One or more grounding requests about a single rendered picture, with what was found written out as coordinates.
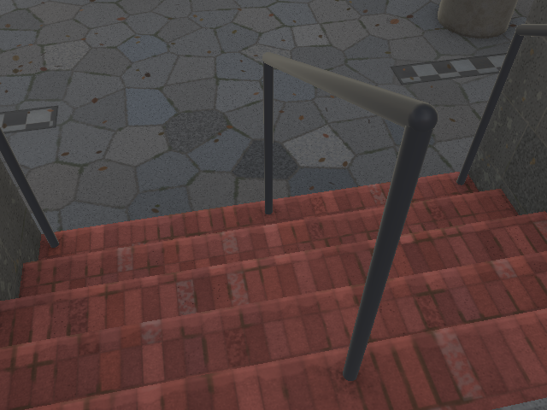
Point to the stairs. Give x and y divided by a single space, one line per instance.
233 309

